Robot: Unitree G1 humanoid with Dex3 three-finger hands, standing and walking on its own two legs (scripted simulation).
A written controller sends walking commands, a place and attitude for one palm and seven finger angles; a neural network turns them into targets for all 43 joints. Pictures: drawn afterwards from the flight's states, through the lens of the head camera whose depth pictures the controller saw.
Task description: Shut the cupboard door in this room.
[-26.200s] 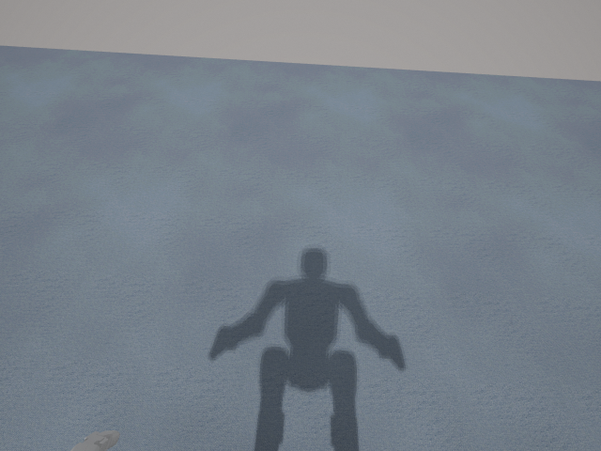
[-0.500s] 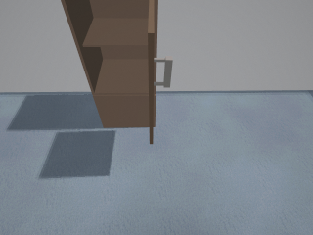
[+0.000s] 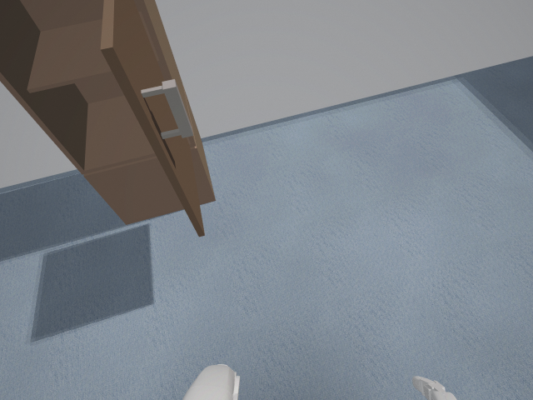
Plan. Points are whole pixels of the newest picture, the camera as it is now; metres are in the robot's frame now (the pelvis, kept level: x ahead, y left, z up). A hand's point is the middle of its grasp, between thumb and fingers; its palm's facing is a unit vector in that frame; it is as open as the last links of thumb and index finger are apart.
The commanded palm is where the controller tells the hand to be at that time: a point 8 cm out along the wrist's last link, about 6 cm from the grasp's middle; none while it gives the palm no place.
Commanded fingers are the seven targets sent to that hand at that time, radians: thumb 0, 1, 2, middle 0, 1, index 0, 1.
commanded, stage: walk to a spot facing it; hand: left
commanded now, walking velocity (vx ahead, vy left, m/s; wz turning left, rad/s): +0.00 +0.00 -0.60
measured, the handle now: (168, 112) +0.59 +0.26 +0.04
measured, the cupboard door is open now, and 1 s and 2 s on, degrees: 89 89 89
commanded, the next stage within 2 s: none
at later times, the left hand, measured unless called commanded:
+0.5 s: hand (126, 390) +0.13 +0.28 -0.18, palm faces -0.22 -0.94 -0.25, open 7.4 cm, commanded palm none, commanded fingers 0.00 0.90 0.90 -0.20 -0.30 -0.20 -0.30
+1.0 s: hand (223, 341) +0.22 +0.12 -0.16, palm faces -0.60 -0.75 -0.27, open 7.4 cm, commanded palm none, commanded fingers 0.00 0.90 0.90 -0.20 -0.30 -0.20 -0.30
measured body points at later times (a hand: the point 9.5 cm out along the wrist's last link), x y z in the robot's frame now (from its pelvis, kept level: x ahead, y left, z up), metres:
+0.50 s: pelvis +0.00 +0.07 +0.00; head +0.06 +0.09 +0.44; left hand +0.14 +0.33 -0.16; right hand +0.04 -0.20 -0.13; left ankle +0.02 +0.19 -0.74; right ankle -0.03 -0.05 -0.67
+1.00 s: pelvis +0.00 +0.03 -0.01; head +0.04 -0.02 +0.44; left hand +0.25 +0.16 -0.14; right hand -0.13 -0.22 -0.16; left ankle +0.07 +0.17 -0.67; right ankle -0.06 -0.05 -0.74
